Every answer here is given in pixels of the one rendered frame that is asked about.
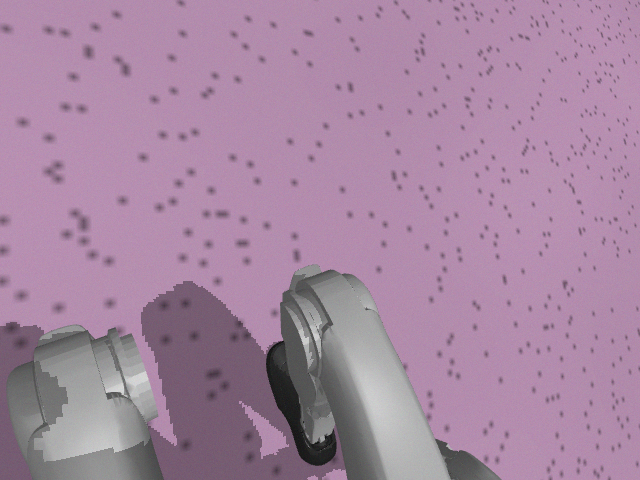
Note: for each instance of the right robot foot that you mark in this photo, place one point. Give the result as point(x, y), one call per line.
point(287, 401)

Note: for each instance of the right robot hand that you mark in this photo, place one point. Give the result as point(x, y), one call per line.
point(463, 465)

